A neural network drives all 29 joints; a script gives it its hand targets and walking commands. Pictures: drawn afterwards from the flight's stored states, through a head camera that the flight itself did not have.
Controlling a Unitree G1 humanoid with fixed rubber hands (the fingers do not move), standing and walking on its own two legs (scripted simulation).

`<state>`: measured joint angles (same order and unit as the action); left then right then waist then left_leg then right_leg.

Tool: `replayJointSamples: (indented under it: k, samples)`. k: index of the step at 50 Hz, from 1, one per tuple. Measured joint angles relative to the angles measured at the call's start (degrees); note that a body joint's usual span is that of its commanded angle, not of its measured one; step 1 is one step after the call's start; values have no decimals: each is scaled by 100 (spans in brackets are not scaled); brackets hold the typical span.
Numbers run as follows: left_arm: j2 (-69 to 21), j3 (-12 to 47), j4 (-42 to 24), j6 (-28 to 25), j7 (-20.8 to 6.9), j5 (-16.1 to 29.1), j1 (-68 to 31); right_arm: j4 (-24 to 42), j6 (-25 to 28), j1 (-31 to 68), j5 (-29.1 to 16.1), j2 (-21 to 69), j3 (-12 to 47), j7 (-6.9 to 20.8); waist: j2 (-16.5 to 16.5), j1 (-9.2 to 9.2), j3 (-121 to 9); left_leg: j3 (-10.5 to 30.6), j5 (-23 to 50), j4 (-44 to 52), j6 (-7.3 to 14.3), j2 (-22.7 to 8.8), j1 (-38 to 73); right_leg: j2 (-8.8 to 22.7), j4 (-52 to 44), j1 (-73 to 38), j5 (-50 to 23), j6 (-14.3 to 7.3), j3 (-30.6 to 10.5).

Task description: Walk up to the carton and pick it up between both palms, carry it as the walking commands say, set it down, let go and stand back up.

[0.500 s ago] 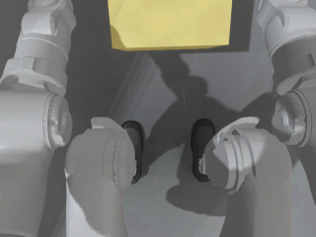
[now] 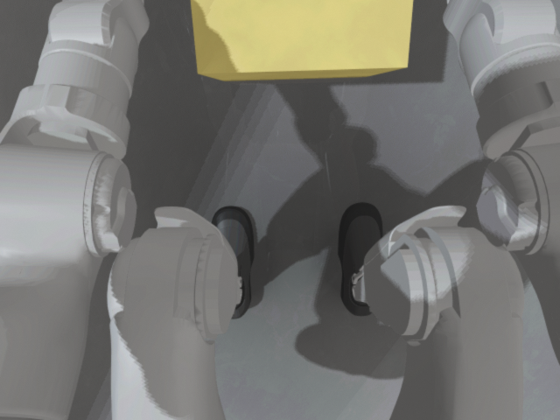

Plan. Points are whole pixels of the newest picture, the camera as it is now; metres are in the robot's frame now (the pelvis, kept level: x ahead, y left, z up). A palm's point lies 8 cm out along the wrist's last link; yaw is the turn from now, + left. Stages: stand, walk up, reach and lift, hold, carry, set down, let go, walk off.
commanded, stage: reach and lift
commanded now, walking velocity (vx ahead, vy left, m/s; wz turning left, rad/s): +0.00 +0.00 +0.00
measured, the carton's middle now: out of the picture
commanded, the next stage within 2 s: none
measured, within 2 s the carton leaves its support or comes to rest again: leaves its support in 1.10 s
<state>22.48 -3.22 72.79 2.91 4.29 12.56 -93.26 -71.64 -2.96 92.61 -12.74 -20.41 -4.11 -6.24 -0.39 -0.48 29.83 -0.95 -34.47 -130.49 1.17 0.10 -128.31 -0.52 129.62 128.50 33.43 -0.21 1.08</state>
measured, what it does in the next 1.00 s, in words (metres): stands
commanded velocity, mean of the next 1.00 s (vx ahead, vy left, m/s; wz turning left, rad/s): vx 0.00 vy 0.00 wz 0.00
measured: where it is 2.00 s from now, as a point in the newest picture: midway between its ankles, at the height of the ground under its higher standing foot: (296, 277)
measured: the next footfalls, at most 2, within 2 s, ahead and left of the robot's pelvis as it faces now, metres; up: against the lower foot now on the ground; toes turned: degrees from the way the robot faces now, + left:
none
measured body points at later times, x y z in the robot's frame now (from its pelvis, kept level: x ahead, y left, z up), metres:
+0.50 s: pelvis +0.01 +0.00 +0.00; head +0.39 +0.01 +0.22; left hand +0.57 +0.17 -0.20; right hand +0.57 -0.15 -0.19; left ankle +0.11 +0.11 -0.32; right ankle +0.11 -0.12 -0.32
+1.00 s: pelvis +0.01 +0.00 -0.01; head +0.39 +0.01 +0.23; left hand +0.57 +0.17 -0.19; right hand +0.57 -0.15 -0.19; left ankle +0.11 +0.11 -0.32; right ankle +0.11 -0.12 -0.32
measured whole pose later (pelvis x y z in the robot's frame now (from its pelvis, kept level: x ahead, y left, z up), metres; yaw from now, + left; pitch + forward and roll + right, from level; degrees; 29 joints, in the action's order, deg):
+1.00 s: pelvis +0.01 +0.00 -0.01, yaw +0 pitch +31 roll -1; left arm 19.3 -7.1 63.1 9.4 3.0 8.3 -87.5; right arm -64.6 -8.0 87.6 -10.8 -18.3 -7.0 -5.6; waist -0.9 -0.7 29.4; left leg 0.1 -37.5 -133.4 0.2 1.7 -126.5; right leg -2.7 132.4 126.7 36.5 0.5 0.8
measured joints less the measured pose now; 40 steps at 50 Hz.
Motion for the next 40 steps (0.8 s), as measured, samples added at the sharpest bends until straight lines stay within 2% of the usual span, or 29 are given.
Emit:
replayJointSamples:
  k: [15,23,31,40]
  samples:
    - [-218,-81,-83,-49,66,-253,-15,0,77,24,87,111,-28,-65,-39,12,1,15,-36,87,-23,37,54,-60,-82,-51,39,32,-30]
    - [-287,-495,-312,238,-119,-639,108,279,-172,-152,440,200,-480,104,-51,-18,0,55,-124,-72,-51,54,80,-98,69,-70,112,12,-5]
    - [-280,-735,-719,518,-463,-811,375,557,-430,-368,482,176,-596,425,-106,-42,-4,89,-278,-309,-76,58,113,-145,294,-86,237,-2,22]
    - [-300,-783,-781,565,-487,-778,439,585,-453,-416,382,178,-578,422,-73,-38,-1,99,-320,-348,-71,101,143,-176,326,-135,294,34,8]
